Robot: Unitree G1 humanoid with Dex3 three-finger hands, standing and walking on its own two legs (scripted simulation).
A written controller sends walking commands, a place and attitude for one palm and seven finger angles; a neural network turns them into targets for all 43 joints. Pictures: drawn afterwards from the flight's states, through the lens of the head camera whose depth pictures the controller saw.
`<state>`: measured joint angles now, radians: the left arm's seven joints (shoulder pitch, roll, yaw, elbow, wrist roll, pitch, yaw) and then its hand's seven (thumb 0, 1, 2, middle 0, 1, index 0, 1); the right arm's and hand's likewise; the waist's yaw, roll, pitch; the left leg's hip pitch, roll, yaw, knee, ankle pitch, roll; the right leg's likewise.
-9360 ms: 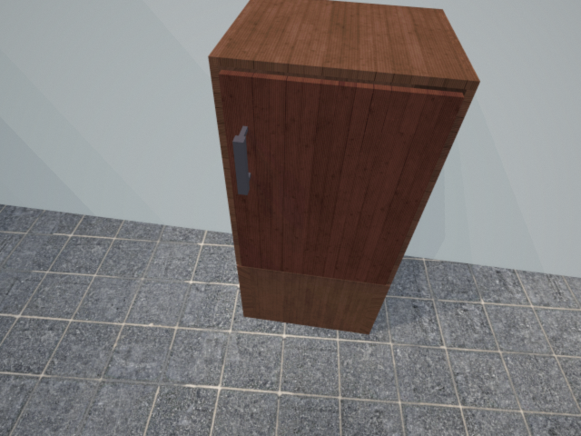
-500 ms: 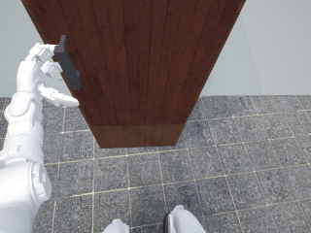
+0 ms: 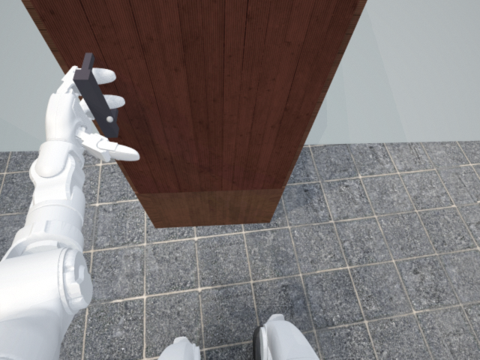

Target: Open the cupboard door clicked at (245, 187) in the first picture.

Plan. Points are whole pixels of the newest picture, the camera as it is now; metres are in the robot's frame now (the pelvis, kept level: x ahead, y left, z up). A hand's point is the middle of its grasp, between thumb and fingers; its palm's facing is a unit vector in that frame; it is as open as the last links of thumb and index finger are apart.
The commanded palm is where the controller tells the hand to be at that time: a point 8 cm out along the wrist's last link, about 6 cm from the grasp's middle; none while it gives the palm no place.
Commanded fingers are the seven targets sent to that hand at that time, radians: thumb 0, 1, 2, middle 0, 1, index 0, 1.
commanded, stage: slide the fingers in behind the handle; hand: left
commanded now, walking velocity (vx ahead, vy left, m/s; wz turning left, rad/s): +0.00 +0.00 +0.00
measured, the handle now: (101, 98) +0.54 +0.20 +0.07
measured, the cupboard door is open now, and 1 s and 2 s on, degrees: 0 1 20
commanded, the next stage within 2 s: close the thumb around the handle in 0.48 s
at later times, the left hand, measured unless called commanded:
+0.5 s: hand (113, 120) +0.49 +0.18 +0.08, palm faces +0.00 -1.00 -0.03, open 14.1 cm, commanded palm +0.46 +0.22 +0.08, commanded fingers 0.00 -0.50 0.30 -0.30 -1.20 -0.30 -1.20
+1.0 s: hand (113, 120) +0.49 +0.18 +0.08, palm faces +0.00 -1.00 -0.03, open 9.2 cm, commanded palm +0.46 +0.22 +0.08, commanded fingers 0.00 0.73 0.83 -0.39 -1.33 -0.39 -1.33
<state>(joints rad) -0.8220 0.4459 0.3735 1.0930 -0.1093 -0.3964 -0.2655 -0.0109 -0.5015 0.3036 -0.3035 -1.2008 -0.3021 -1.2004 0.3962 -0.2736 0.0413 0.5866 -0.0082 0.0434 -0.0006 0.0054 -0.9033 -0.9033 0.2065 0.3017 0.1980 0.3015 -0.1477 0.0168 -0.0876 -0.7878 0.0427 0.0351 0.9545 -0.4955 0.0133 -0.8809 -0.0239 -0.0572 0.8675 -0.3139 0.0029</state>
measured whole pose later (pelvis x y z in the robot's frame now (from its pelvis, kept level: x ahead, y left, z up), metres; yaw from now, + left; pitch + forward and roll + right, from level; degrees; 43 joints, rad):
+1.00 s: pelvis +0.00 +0.00 +0.00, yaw +1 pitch +19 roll -1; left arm -0.85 0.41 0.32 1.12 -0.11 -0.42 -0.22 0.00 0.20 0.61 -0.35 -1.28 -0.33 -1.28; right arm 0.38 -0.27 0.03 0.61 -0.01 0.02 0.01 0.01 -0.90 -0.90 0.21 0.30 0.20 0.30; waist -0.13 0.02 -0.09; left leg -0.80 0.03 0.02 0.96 -0.50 0.01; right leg -0.89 -0.04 -0.07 0.88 -0.33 0.00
